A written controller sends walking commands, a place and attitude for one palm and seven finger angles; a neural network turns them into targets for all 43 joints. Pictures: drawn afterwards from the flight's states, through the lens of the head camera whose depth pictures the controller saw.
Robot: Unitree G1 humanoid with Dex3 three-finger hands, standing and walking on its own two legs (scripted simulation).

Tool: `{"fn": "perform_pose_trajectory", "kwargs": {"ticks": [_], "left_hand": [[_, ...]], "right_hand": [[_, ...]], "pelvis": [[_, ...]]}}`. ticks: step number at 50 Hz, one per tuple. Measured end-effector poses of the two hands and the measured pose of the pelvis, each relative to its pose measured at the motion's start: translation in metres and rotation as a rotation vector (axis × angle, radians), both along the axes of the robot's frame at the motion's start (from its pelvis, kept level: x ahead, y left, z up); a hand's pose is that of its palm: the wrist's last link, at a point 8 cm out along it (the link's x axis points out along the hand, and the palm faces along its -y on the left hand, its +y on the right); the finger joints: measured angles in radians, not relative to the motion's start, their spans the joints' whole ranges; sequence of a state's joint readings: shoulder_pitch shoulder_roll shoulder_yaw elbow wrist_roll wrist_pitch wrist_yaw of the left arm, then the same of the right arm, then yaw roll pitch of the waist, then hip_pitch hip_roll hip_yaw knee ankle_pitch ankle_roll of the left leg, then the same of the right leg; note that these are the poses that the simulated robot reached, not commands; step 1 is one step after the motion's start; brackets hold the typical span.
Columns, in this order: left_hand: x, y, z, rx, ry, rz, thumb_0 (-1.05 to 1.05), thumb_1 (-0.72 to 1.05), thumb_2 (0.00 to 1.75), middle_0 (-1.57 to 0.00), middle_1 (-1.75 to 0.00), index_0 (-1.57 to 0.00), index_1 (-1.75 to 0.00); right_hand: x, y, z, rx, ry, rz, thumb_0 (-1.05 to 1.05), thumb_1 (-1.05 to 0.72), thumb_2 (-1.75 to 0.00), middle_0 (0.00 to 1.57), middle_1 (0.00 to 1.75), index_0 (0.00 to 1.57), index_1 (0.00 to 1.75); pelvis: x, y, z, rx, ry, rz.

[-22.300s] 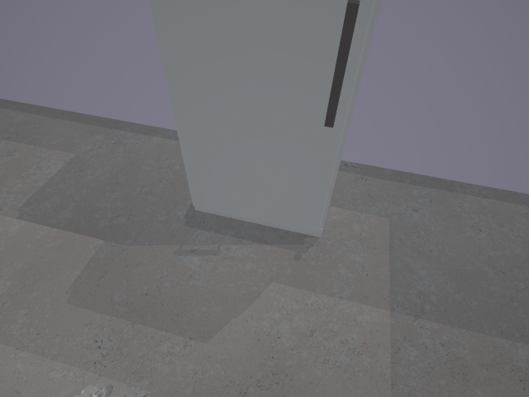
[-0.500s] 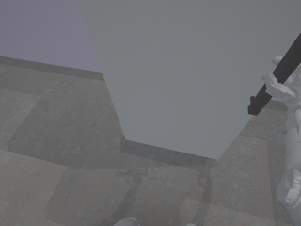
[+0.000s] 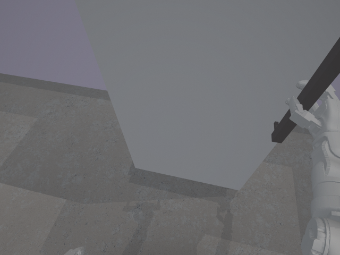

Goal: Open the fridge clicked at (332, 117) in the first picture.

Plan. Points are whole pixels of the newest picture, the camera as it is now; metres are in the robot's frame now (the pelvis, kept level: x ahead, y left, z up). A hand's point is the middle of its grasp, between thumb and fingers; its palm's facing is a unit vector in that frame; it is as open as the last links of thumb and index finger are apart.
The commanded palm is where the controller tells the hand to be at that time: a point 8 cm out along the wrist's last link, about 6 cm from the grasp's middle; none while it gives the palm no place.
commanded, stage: pull the door a little, standing still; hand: right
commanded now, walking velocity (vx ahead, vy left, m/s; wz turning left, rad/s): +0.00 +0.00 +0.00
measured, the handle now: (303, 93) +0.50 -0.25 +0.11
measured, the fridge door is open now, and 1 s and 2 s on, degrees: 0 10 36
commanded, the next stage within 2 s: walk backward, drawing the door open in 0.40 s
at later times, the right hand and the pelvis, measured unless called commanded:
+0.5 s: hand (297, 127) +0.40 -0.21 +0.11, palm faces +0.06 +1.00 +0.00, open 6.6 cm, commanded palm +0.38 -0.26 +0.11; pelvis +0.07 -0.02 +0.02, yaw +8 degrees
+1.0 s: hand (292, 146) +0.35 -0.19 +0.11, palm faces +0.26 +0.94 -0.21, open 6.6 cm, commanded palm +0.30 -0.24 +0.11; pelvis +0.11 -0.01 +0.02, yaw -6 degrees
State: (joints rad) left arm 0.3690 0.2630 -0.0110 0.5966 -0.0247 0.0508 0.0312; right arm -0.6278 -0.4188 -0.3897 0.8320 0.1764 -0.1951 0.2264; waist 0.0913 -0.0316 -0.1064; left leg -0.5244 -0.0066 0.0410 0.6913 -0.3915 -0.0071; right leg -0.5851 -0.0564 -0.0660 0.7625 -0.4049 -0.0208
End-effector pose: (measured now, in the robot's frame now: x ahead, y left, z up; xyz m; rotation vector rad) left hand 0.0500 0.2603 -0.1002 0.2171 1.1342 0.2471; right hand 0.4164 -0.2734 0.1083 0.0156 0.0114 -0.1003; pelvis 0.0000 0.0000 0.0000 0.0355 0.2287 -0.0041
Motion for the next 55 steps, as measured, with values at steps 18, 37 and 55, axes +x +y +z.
{"fn": "perform_pose_trajectory", "kwargs": {"ticks": [18, 37, 55], "left_hand": [[0.043, -0.009, 0.017, -0.038, -0.111, 0.029, 0.01, 0.91, 0.89, -0.2, -0.3, -0.2, -0.3], [0.2, -0.06, 0.058, -0.057, -0.372, -0.116, 0.01, 0.91, 0.89, -0.2, -0.3, -0.2, -0.3], [0.259, -0.067, 0.026, -0.035, -0.342, -0.3, 0.01, 0.91, 0.89, -0.2, -0.3, -0.2, -0.3]], "right_hand": [[-0.011, 0.004, 0.001, -0.003, 0.004, 0.005, 0.01, -0.72, -0.75, 0.2, 1.37, 0.23, 1.37], [-0.071, 0.017, 0.014, -0.229, 0.129, -0.055, -0.06, -0.55, -0.76, 0.33, 1.3, 0.33, 1.38], [-0.114, 0.04, 0.007, -0.176, 0.032, -0.181, -0.03, -0.58, -0.77, 0.36, 1.33, 0.32, 1.4]], "pelvis": [[0.034, -0.008, 0.013, 0.003, -0.019, 0.057], [0.095, -0.033, 0.042, -0.006, -0.157, 0.062], [0.116, -0.007, 0.012, -0.066, -0.258, -0.189]]}}
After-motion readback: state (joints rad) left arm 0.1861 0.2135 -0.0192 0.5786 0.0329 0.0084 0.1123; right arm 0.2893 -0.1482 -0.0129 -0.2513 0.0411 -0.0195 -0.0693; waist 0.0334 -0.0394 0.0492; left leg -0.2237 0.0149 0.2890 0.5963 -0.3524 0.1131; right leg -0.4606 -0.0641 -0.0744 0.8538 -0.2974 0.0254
